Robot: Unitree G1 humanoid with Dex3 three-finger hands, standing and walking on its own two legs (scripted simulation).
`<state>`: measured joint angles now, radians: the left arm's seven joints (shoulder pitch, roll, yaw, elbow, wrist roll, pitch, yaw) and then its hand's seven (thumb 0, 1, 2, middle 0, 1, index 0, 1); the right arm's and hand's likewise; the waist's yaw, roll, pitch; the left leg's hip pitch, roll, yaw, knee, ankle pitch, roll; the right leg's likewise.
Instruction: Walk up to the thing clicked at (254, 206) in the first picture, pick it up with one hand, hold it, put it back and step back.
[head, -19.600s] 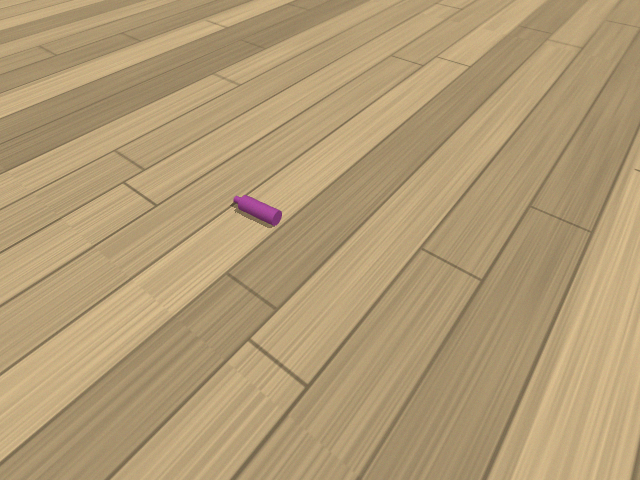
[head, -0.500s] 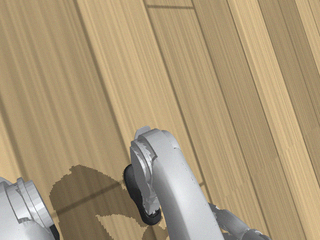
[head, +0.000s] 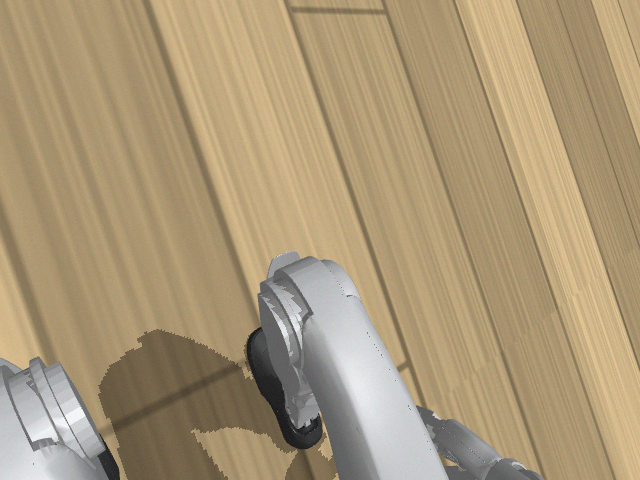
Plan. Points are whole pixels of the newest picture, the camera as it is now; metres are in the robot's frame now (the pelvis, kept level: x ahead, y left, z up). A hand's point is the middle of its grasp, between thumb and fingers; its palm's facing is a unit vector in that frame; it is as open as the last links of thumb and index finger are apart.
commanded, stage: close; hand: left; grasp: from above
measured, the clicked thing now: out of the picture +0.45 +0.35 -0.27
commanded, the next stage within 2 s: settle in 0.16 s
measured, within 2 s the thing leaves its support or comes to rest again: leaves its support in 0.60 s
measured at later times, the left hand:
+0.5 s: hand out of the picture +0.44 +0.33 -0.25, palm faces -0.44 -0.15 -0.88, open 10.0 cm
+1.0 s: hand out of the picture +0.44 +0.34 -0.17, palm faces -0.42 -0.11 -0.90, open 10.0 cm
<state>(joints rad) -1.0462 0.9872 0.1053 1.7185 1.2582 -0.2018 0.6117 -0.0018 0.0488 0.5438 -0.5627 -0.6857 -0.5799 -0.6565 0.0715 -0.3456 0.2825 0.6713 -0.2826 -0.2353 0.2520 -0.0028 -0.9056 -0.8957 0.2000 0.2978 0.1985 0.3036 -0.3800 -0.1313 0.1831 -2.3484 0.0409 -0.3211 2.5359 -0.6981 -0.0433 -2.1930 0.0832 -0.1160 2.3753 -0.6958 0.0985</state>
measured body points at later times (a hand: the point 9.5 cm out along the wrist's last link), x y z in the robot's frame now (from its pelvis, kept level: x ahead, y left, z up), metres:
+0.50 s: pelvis +0.00 +0.00 +0.00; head +0.27 +0.13 +0.33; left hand +0.46 +0.33 -0.20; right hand +0.06 -0.26 -0.06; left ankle +0.06 +0.14 -0.27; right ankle +0.11 -0.13 -0.27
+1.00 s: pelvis +0.00 +0.00 +0.01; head +0.24 +0.11 +0.38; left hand +0.46 +0.34 -0.12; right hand +0.11 -0.26 -0.08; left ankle +0.06 +0.14 -0.27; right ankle +0.11 -0.13 -0.27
